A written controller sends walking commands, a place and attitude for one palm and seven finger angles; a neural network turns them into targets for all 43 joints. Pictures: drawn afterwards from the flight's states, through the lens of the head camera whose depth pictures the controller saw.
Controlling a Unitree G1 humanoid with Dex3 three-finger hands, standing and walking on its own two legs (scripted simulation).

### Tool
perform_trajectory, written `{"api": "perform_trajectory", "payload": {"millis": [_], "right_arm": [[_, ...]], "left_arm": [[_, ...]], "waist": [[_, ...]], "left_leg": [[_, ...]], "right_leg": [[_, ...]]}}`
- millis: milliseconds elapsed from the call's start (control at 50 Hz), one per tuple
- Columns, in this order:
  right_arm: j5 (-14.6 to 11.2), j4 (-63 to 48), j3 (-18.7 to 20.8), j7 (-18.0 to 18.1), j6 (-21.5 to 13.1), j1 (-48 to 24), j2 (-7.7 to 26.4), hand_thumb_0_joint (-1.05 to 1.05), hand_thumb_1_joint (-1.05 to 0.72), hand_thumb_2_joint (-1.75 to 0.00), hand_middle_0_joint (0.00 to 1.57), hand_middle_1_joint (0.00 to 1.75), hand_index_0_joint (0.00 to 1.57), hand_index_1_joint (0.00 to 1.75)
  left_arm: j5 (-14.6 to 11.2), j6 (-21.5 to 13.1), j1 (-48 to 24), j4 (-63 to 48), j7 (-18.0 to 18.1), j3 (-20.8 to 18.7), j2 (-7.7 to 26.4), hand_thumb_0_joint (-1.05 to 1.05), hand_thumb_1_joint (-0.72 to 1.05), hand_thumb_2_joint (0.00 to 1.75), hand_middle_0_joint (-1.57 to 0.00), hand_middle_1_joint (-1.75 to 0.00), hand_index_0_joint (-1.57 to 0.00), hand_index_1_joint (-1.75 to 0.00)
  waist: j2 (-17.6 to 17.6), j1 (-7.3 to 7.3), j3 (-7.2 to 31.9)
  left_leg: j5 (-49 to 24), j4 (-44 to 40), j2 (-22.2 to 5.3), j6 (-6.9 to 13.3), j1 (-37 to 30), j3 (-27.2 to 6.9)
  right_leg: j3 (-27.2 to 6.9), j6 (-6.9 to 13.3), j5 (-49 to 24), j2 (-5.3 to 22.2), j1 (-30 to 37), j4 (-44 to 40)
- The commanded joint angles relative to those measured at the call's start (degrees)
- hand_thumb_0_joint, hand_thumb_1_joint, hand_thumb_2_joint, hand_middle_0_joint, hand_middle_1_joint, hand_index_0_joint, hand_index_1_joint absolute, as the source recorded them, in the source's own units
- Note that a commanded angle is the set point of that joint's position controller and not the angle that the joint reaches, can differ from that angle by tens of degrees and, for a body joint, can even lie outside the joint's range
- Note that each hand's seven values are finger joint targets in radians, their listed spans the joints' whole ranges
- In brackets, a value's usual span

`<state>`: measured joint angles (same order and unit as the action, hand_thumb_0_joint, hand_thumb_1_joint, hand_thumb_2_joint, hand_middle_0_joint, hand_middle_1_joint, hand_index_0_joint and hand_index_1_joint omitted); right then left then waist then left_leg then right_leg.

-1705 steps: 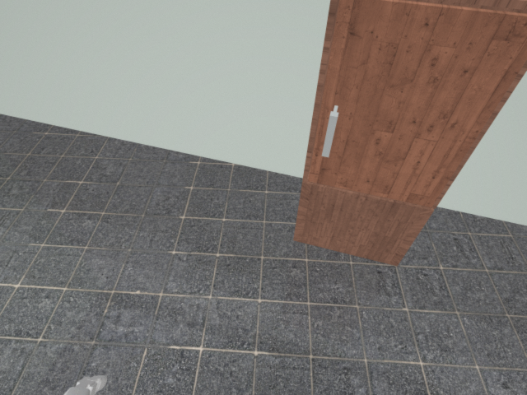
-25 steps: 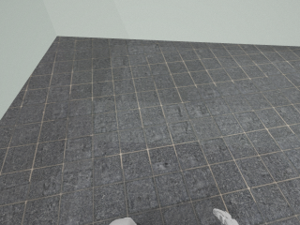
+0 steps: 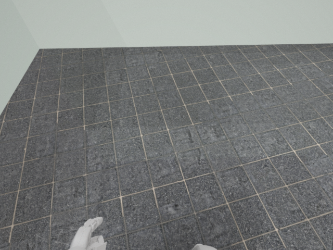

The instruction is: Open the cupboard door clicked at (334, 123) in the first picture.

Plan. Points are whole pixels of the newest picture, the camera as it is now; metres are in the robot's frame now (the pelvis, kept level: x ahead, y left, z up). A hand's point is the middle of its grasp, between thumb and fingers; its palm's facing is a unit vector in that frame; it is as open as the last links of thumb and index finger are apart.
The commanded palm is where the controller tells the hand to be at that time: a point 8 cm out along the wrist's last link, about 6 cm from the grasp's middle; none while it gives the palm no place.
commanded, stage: turn to face it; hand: left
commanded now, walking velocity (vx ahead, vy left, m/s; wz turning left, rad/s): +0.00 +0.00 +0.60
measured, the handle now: out of the picture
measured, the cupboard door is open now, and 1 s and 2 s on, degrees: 39 39 39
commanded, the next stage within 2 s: none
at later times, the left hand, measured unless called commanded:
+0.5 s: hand out of the picture +0.03 +0.26 -0.17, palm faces +0.36 -0.89 -0.27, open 7.4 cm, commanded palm none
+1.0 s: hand out of the picture +0.01 +0.14 -0.14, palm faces +0.60 -0.76 -0.26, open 7.3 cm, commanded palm none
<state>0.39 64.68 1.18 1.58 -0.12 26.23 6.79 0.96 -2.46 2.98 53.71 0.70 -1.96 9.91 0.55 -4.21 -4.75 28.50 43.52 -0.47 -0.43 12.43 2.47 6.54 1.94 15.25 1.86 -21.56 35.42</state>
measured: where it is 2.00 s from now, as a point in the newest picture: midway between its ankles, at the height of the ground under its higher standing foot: outside the picture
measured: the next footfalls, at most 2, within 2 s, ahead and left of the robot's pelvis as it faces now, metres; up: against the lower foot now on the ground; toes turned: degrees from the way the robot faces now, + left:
left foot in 0.36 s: +0.06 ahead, +0.15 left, +0.00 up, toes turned +22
right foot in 0.72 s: +0.14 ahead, -0.11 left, +0.00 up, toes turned +24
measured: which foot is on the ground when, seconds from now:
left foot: up 0.00-0.34, down 0.36-0.72, up 0.74-1.00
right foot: down 0.00-0.34, up 0.36-0.70, down 0.72-1.00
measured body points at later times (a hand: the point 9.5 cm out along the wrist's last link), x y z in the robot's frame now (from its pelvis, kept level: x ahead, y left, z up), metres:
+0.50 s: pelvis +0.03 +0.01 +0.00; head +0.07 +0.05 +0.45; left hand +0.01 +0.30 -0.15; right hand +0.22 -0.20 -0.12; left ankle +0.03 +0.14 -0.72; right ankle +0.04 -0.13 -0.65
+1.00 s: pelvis +0.07 -0.05 +0.02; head +0.13 -0.03 +0.46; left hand -0.02 +0.18 -0.12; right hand +0.31 -0.20 -0.14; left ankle -0.03 +0.07 -0.67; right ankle +0.11 -0.13 -0.72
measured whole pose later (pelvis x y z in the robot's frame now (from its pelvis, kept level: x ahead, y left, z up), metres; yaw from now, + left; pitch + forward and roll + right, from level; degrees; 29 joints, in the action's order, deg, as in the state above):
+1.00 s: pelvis +0.07 -0.05 +0.02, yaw +37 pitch +1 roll +3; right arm 0.9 53.0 4.4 -1.6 4.7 6.3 14.5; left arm 1.5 0.0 12.7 50.8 1.3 -2.1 10.0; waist -0.8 -0.1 -6.9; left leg 24.9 52.5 -1.7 -4.4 24.5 3.4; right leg 11.7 1.2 17.9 7.0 -12.2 29.7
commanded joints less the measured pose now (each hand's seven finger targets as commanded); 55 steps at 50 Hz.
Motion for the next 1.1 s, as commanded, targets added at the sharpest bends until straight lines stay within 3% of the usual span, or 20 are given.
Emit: {"api": "perform_trajectory", "payload": {"millis": [0, 100, 220, 280, 300, 320, 340, 380, 400, 460, 580, 640, 660, 700, 720, 740, 800, 980, 1060, 1080], "right_arm": [[-0.40, -6.67, 2.50, -0.05, 0.24, -3.40, 7.25, 0.00, -0.90, -0.90, 0.20, 0.30, 0.20, 0.30], [0.40, -7.95, 2.45, -1.99, 2.95, -5.03, 4.03, 0.00, -0.90, -0.90, 0.20, 0.30, 0.20, 0.30], [0.47, -12.94, 3.15, -2.87, 2.89, -12.31, 5.75, 0.00, -0.90, -0.90, 0.20, 0.30, 0.20, 0.30], [0.76, -14.34, 3.66, -2.95, 2.25, -11.34, 8.51, 0.00, -0.90, -0.90, 0.20, 0.30, 0.20, 0.30], [0.86, -13.61, 4.44, -3.01, 1.84, -7.34, 11.51, 0.00, -0.90, -0.90, 0.20, 0.30, 0.20, 0.30], [1.47, -13.64, 6.13, -2.65, 1.28, -4.67, 18.93, 0.00, -0.90, -0.90, 0.20, 0.30, 0.20, 0.30], [1.41, -13.39, 6.69, -1.84, 1.32, -2.11, 22.69, 0.00, -0.90, -0.90, 0.20, 0.30, 0.20, 0.30], [1.42, -15.37, 6.05, -1.10, 0.93, -7.46, 21.35, 0.00, -0.90, -0.90, 0.20, 0.30, 0.20, 0.30], [1.41, -16.09, 5.62, -0.69, 0.72, -10.68, 20.32, 0.00, -0.90, -0.90, 0.20, 0.30, 0.20, 0.30], [1.00, -17.24, 4.52, -0.62, 0.45, -15.48, 18.37, 0.00, -0.90, -0.90, 0.20, 0.30, 0.20, 0.30], [1.19, -17.01, 5.28, -1.17, 1.27, -15.39, 19.56, 0.00, -0.90, -0.90, 0.20, 0.30, 0.20, 0.30], [0.86, -17.94, 5.74, -1.32, 1.93, -18.56, 19.55, 0.00, -0.90, -0.90, 0.20, 0.30, 0.20, 0.30], [0.42, -18.52, 5.67, -1.41, 2.04, -19.87, 18.21, 0.00, -0.90, -0.90, 0.20, 0.30, 0.20, 0.30], [-0.04, -20.77, 4.75, -2.02, 1.84, -21.18, 12.31, 0.00, -0.90, -0.90, 0.20, 0.30, 0.20, 0.30], [0.36, -20.31, 5.01, -2.34, 2.02, -21.44, 14.57, 0.00, -0.90, -0.90, 0.20, 0.30, 0.20, 0.30], [0.58, -18.34, 5.16, -2.40, 2.49, -19.73, 14.43, 0.00, -0.90, -0.90, 0.20, 0.30, 0.20, 0.30], [0.46, -16.17, 4.51, -3.34, 3.51, -18.74, 11.50, 0.00, -0.90, -0.90, 0.20, 0.30, 0.20, 0.30], [0.05, -17.74, 3.22, -3.42, 2.58, -24.51, 9.42, 0.00, -0.90, -0.90, 0.20, 0.30, 0.20, 0.30], [0.40, -15.95, 3.77, -3.08, 1.75, -17.06, 12.30, 0.00, -0.90, -0.90, 0.20, 0.30, 0.20, 0.30], [0.80, -15.12, 4.99, -2.91, 1.36, -12.76, 16.89, 0.00, -0.90, -0.90, 0.20, 0.30, 0.20, 0.30]], "left_arm": [[-0.08, 0.66, 13.78, -0.67, 2.22, -2.38, 9.40, 0.00, 0.90, 0.90, -0.20, -0.30, -0.20, -0.30], [0.35, 1.02, 6.14, -3.05, 1.88, -2.51, 7.89, 0.00, 0.90, 0.90, -0.20, -0.30, -0.20, -0.30], [1.16, 1.67, 6.54, -4.06, 1.26, -4.09, 10.27, 0.00, 0.90, 0.90, -0.20, -0.30, -0.20, -0.30], [0.85, 2.13, 7.19, -4.37, 0.68, -4.37, 11.03, 0.00, 0.90, 0.90, -0.20, -0.30, -0.20, -0.30], [0.41, 2.56, 7.09, -4.99, 0.49, -4.26, 10.63, 0.00, 0.90, 0.90, -0.20, -0.30, -0.20, -0.30], [-0.16, 3.03, 7.32, -6.92, 0.05, -3.60, 7.30, 0.00, 0.90, 0.90, -0.20, -0.30, -0.20, -0.30], [0.30, 3.48, 2.84, -9.60, 0.23, -2.75, 7.13, 0.00, 0.90, 0.90, -0.20, -0.30, -0.20, -0.30], [0.59, 3.62, 1.55, -9.73, 0.00, -3.08, 7.92, 0.00, 0.90, 0.90, -0.20, -0.30, -0.20, -0.30], [0.75, 3.58, 2.82, -8.13, 0.02, -3.48, 8.04, 0.00, 0.90, 0.90, -0.20, -0.30, -0.20, -0.30], [0.37, 3.96, 7.04, -6.07, -0.45, -3.43, 9.20, 0.00, 0.90, 0.90, -0.20, -0.30, -0.20, -0.30], [-0.21, 3.77, 6.32, -7.20, -0.23, -2.58, 8.67, 0.00, 0.90, 0.90, -0.20, -0.30, -0.20, -0.30], [-0.55, 3.25, 11.72, -5.93, -0.05, -2.72, 8.90, 0.00, 0.90, 0.90, -0.20, -0.30, -0.20, -0.30], [-0.35, 2.77, 15.02, -5.15, 0.19, -3.22, 10.39, 0.00, 0.90, 0.90, -0.20, -0.30, -0.20, -0.30], [0.98, 2.11, 15.92, -5.88, 1.00, -4.74, 19.60, 0.00, 0.90, 0.90, -0.20, -0.30, -0.20, -0.30], [0.69, 1.98, 14.23, -6.14, 1.22, -4.07, 17.94, 0.00, 0.90, 0.90, -0.20, -0.30, -0.20, -0.30], [0.59, 1.48, 10.44, -6.68, 1.57, -3.46, 13.63, 0.00, 0.90, 0.90, -0.20, -0.30, -0.20, -0.30], [0.34, 1.70, 7.32, -7.75, 1.37, -2.67, 11.17, 0.00, 0.90, 0.90, -0.20, -0.30, -0.20, -0.30], [0.94, 1.63, 14.95, -5.25, 1.39, -4.28, 13.64, 0.00, 0.90, 0.90, -0.20, -0.30, -0.20, -0.30], [0.06, 1.84, 12.14, -5.58, 0.82, -4.69, 14.45, 0.00, 0.90, 0.90, -0.20, -0.30, -0.20, -0.30], [-0.25, 2.05, 11.11, -6.71, 0.53, -4.23, 12.41, 0.00, 0.90, 0.90, -0.20, -0.30, -0.20, -0.30]], "waist": [[-12.81, 7.76, 11.84], [-9.02, 2.11, 5.29], [-11.44, 3.29, 3.00], [-6.78, 2.13, 5.49], [-0.10, -0.18, 8.27], [19.09, -1.59, 9.18], [18.67, -3.22, 10.62], [8.82, -0.26, 9.34], [12.48, 0.91, 9.18], [9.81, 3.74, 8.42], [8.38, 2.80, 8.52], [8.47, 5.15, 9.06], [4.47, 6.93, 9.73], [-21.63, 8.60, 8.16], [-15.64, 7.47, 7.00], [-16.19, 4.85, 5.10], [-13.25, 2.99, 4.36], [-12.40, 7.62, 8.36], [-8.73, 3.01, 10.82], [1.86, 0.57, 13.48]], "left_leg": [[5.48, 29.81, -3.45, -2.16, 20.79, -3.54], [-3.81, 20.55, -4.92, -3.10, 14.28, 0.63], [-4.51, 5.60, -4.45, -2.66, 11.69, 3.60], [-11.78, -7.77, -2.69, -2.16, 3.52, 5.17], [-18.51, -15.22, -3.74, -1.44, -3.66, 2.14], [-32.17, -21.92, -18.55, 5.49, -9.17, -20.08], [-41.39, -24.63, -26.75, 12.44, -8.58, -31.29], [-32.28, -24.84, -23.47, 12.80, -4.45, -26.23], [-32.88, -23.80, -19.92, 10.86, -3.22, -22.96], [-33.39, -22.91, -13.53, 8.07, -2.09, -14.16], [-29.45, -22.10, -12.57, 8.92, -1.02, -16.55], [-27.49, -18.44, -10.39, 7.30, 5.34, -17.93], [-22.08, -14.75, -7.47, 4.95, 10.16, -16.20], [7.74, 12.03, 4.47, -2.45, 24.61, -2.78], [6.81, 21.96, 1.13, -1.52, 23.01, -6.20], [2.64, 26.07, -0.82, -1.66, 23.47, -7.67], [-4.55, 25.85, -1.31, -3.50, 21.46, -3.09], [-2.11, -0.74, -0.78, -3.35, 14.60, 3.11], [-16.94, -18.11, 0.10, -1.25, -1.69, 3.94], [-30.26, -21.11, -8.05, 2.07, -12.61, -6.06]], "right_leg": [[-15.73, 9.74, -47.80, 24.64, 24.24, -11.26], [-0.86, 3.82, -24.73, 18.18, 6.96, -16.20], [1.75, 3.64, -14.19, 20.08, 5.99, -13.98], [4.24, 0.86, -11.56, 18.88, 5.84, -5.18], [6.20, -1.56, -7.39, 16.99, 2.68, 3.49], [7.26, -6.61, 17.27, 8.23, -11.01, 18.47], [-0.79, -7.24, 25.25, 4.25, -16.23, 28.96], [-5.56, -6.69, 15.93, 5.57, -17.23, 34.72], [-6.66, -7.29, 12.91, 4.88, -17.05, 35.80], [-6.59, -7.85, 7.24, 3.48, -12.57, 31.76], [-4.80, -7.58, 10.11, 0.46, -3.86, 12.54], [-3.19, -6.92, 4.02, -1.75, 8.03, -1.64], [-3.89, -6.56, -1.24, -0.27, 14.95, -10.07], [-30.50, 3.72, -7.49, 26.37, 18.67, -22.17], [-26.49, 6.52, -12.51, 26.37, 13.58, -19.47], [-22.17, 6.09, -15.34, 22.72, 11.71, -18.60], [-7.60, 2.78, -25.34, 15.31, 12.53, -14.54], [-3.48, 4.23, -37.35, 19.01, 24.36, -8.70], [1.98, -0.47, -33.66, 17.57, 16.18, 2.31], [4.41, -3.71, -18.29, 13.59, 4.91, 12.80]]}}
